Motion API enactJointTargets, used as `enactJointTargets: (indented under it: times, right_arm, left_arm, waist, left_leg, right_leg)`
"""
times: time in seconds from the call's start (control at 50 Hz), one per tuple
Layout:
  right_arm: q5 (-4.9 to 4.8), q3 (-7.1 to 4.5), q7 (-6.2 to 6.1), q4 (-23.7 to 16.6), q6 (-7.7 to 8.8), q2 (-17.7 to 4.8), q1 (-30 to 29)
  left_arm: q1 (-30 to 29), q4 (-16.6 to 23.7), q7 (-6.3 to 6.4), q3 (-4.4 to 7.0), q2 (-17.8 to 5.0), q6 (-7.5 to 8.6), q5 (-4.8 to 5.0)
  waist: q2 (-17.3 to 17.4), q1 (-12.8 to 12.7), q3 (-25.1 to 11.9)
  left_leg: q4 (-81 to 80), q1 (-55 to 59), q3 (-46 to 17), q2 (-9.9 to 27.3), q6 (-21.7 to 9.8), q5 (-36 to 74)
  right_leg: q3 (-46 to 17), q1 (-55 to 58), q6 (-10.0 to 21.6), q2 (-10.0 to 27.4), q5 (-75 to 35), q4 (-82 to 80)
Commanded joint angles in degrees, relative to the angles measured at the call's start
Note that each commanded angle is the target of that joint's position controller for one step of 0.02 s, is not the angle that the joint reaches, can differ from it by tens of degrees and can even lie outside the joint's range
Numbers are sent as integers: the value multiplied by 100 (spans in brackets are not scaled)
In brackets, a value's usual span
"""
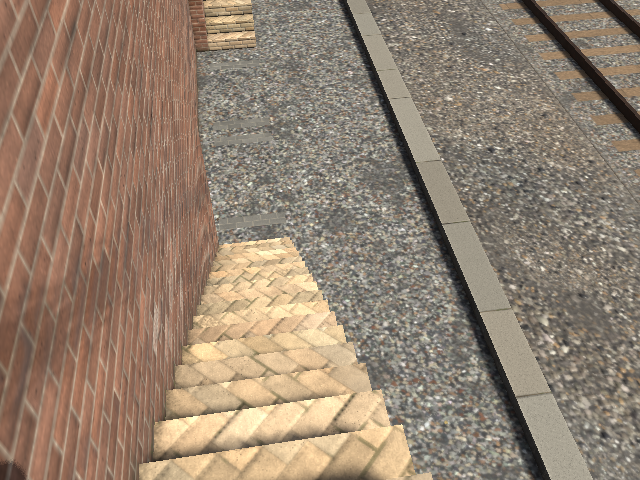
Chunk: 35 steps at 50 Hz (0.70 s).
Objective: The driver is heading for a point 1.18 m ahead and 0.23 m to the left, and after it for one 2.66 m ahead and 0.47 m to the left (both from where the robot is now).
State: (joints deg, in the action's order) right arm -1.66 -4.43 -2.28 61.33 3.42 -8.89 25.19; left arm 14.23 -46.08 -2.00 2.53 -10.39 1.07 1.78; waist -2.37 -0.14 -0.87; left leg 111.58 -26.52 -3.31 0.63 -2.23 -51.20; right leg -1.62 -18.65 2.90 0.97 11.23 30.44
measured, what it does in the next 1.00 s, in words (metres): goes down, turning left: left foot 0.19 m lower, then right foot 0.20 m lower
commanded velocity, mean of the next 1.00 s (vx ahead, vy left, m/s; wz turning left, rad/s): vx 0.50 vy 0.00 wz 0.27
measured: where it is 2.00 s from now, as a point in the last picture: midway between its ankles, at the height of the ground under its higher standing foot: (254, 418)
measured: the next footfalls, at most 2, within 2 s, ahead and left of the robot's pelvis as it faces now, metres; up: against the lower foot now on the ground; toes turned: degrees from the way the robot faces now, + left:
left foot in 0.54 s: +0.30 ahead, +0.20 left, -0.19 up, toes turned +10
right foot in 0.90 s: +0.61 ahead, +0.03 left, -0.39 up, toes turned +32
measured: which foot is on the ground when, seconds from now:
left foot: up 0.00-0.52, down 0.54-0.88, up 0.90-1.00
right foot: down 0.00-0.52, up 0.54-0.88, down 0.90-1.00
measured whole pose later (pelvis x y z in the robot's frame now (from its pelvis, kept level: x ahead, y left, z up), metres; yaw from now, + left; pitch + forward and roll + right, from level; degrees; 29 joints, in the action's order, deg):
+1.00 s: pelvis +0.56 +0.14 -0.42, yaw +21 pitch +1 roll -3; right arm 0.5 -2.0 -4.9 51.6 2.9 -11.8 12.4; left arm 28.6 -58.6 -0.6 3.5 -13.2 4.3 0.9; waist -2.8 -5.9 -1.5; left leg 113.8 -48.4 -3.0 -3.6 0.6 -35.1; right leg -8.2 -16.1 2.0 -7.5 26.8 39.3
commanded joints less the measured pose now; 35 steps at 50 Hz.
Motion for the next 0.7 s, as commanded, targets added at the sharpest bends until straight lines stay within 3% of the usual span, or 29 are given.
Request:
enactJointTargets:
  times: [0.02,0.04,0.06,0.1,0.12,0.14,0.18,0.2,0.22,0.24,0.26,0.3,0.34,0.38,0.42,0.44,0.46,0.48,0.5,0.52,0.54,0.56,0.58,0.6,0.62,0.64,0.66,0.68,0.7]
  right_arm:
    - [-275,-34,-81,-687,57,-85,26]
    - [-294,91,-181,-1096,-69,49,-605]
    - [-299,75,-196,-1151,-167,-55,-948]
    - [42,-7,-66,-1139,-331,-396,-693]
    - [137,-11,-8,-1227,-403,-306,-708]
    - [151,-26,63,-1032,-421,-251,-335]
    - [-6,-61,154,-1402,-360,-524,-725]
    - [-7,-94,157,-1448,-365,-684,-780]
    - [50,-75,187,-1628,-340,-662,-1072]
    - [93,-59,219,-1742,-323,-630,-1296]
    - [91,-59,241,-1783,-328,-620,-1395]
    - [141,-45,319,-1800,-355,-626,-1393]
    - [124,13,405,-1878,-413,-518,-1743]
    - [94,1,519,-1985,-389,-627,-2026]
    - [19,-10,548,-1947,-334,-725,-2120]
    - [-12,-103,618,-1791,-303,-1031,-1887]
    - [-5,-148,655,-1437,-301,-1113,-1371]
    - [-18,-238,657,-925,-290,-1246,-98]
    - [90,-439,590,-320,-284,-1665,1336]
    - [63,-512,569,308,-307,-1732,3159]
    - [241,-335,499,786,-363,-1297,3836]
    - [393,-80,391,337,-159,-1207,2548]
    - [382,65,360,-97,-171,-1088,1832]
    - [373,46,304,-131,-244,-1151,1443]
    - [188,-35,294,-443,-267,-1487,680]
    - [135,-8,181,-528,-245,-1501,393]
    - [154,72,-10,-658,-145,-1418,-196]
    - [231,266,-175,-689,-238,-921,-607]
    - [435,207,-264,-479,-234,-1169,-177]
  left_arm:
    - [2763,-1115,-113,52,-503,38,-44]
    - [2346,-1226,-81,142,-878,18,2]
    - [1827,-1073,-44,-10,-465,78,-270]
    - [933,-775,108,-206,-123,176,-495]
    - [978,-800,182,-291,37,185,-601]
    - [1077,-877,233,-262,-220,247,-623]
    - [1136,-922,380,-190,-376,330,-469]
    - [1255,-992,469,-112,-554,351,-391]
    - [1372,-1118,544,-86,-555,393,-169]
    - [1552,-1212,584,-125,-403,383,-88]
    - [1633,-1283,589,-146,-291,407,-138]
    - [1537,-1259,599,-81,-440,432,-171]
    - [1697,-1304,608,-26,-403,390,-122]
    - [1936,-1298,621,66,-472,358,-201]
    - [2062,-1274,580,163,-641,336,-231]
    - [1835,-1209,587,135,-567,338,-271]
    - [1445,-1105,524,109,-570,371,-214]
    - [567,-981,427,152,-827,384,-219]
    - [143,-867,343,216,-1005,423,-206]
    - [-784,-627,299,344,-1475,551,-35]
    - [-1226,-559,348,331,-1065,625,11]
    - [218,-122,383,122,-91,723,-20]
    - [154,113,409,123,-363,774,-49]
    - [-42,54,412,191,-650,730,79]
    - [406,-112,442,284,-829,686,150]
    - [171,10,484,319,-836,564,323]
    - [-205,245,543,258,-700,383,452]
    - [-409,361,541,167,-492,258,304]
    - [98,-4,450,188,-480,223,112]
  waist:
    - [-308,-424,-370]
    - [-56,-195,-119]
    - [457,-55,300]
    - [254,407,525]
    - [90,444,426]
    - [-95,585,227]
    - [-374,541,250]
    - [-256,468,290]
    - [-411,385,426]
    - [-417,258,544]
    - [-334,198,701]
    - [-378,165,796]
    - [-354,-91,891]
    - [-208,-361,1010]
    - [-584,-521,1216]
    - [-436,-474,1163]
    - [-444,-222,783]
    - [-644,500,293]
    - [-229,1088,-316]
    - [405,2165,-250]
    - [2036,2501,628]
    - [3827,808,464]
    - [2836,602,196]
    - [1188,382,277]
    - [-243,-196,171]
    - [-434,-371,-85]
    - [-337,-529,288]
    - [-694,-545,279]
    - [-88,-484,-182]
  left_leg:
    - [745,-3944,-518,-188,-89,55]
    - [309,-4437,-383,166,-79,660]
    - [-900,-4539,-1006,310,-169,2465]
    - [-2651,-3625,-1026,270,-72,4183]
    - [-3127,-3033,-919,190,87,4659]
    - [-3015,-2498,-832,155,140,5282]
    - [-4085,-2684,-1277,108,110,6392]
    - [-4740,-2518,-1274,-11,109,6850]
    - [-5419,-2292,-1237,-48,126,7395]
    - [-5793,-2075,-1070,-85,108,7743]
    - [-6004,-2031,-1096,-94,71,7900]
    - [-6353,-1585,-952,-96,57,8422]
    - [-6502,-1710,-797,0,43,7978]
    - [-6665,-2368,-939,142,-62,7772]
    - [-6430,-3181,-1037,251,-64,6866]
    - [-6682,-2764,-779,363,-63,6926]
    - [-6764,-1489,-192,331,-42,7240]
    - [-6767,530,176,303,-156,7136]
    - [-6651,2650,982,-241,-194,7146]
    - [-7457,3971,1401,-418,-209,7479]
    - [-8588,3908,818,66,-703,7783]
    - [-7387,4440,-1001,438,-1141,10842]
    - [-7553,4434,-1527,875,-1448,10941]
    - [-7667,3982,-1899,947,-1445,8915]
    - [-7425,3071,-1974,996,-1330,7990]
    - [-7448,2289,-3093,1434,-1696,8081]
    - [-7370,705,-3686,1976,-2100,8441]
    - [-7276,261,-3464,1796,-1946,8047]
    - [-6946,-80,-3064,1403,-1808,7945]
  right_leg:
    - [-2513,2432,1879,1981,-1514,-49]
    - [-3699,1919,1949,2293,1061,-814]
    - [-3744,996,1587,2226,2055,-855]
    - [-2684,-481,1096,1760,932,-667]
    - [-2294,-942,1075,1526,301,-540]
    - [-2035,-1176,1103,1329,-103,-473]
    - [-1760,-683,827,1198,-63,-266]
    - [-1438,-540,726,1208,-57,-302]
    - [-1226,-476,658,1147,207,-176]
    - [-977,-474,619,1046,427,-139]
    - [-913,-497,627,1053,548,-78]
    - [-557,-681,524,992,991,241]
    - [-421,-307,498,1118,1327,691]
    - [-509,534,445,1262,1043,1289]
    - [-1031,1346,438,1530,403,1716]
    - [-856,1236,250,1576,207,2061]
    - [-486,864,77,1455,-132,2473]
    - [-210,-103,-119,1351,-752,3222]
    - [274,-813,-330,1058,-2411,4373]
    - [650,-1538,-684,666,-2471,6696]
    - [1022,-2641,-1002,-431,2362,10418]
    - [-332,-4197,-718,-705,3862,9584]
    - [-546,-4358,-716,-493,3673,8714]
    - [-646,-4492,-572,-267,2678,7752]
    - [-483,-3993,-471,-61,1460,6713]
    - [-668,-3671,-609,-16,911,6473]
    - [-990,-3360,-1036,246,744,5169]
    - [-1179,-2782,-1166,584,135,3590]
    - [-965,-1588,-988,268,-1060,4059]
Keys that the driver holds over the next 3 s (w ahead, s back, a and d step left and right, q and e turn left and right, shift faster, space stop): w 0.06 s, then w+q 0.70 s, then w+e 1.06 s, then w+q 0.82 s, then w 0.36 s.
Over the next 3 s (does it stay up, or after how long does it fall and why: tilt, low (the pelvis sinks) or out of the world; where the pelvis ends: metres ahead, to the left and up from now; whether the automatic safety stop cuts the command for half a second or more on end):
stays up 1.59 0.39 -1.25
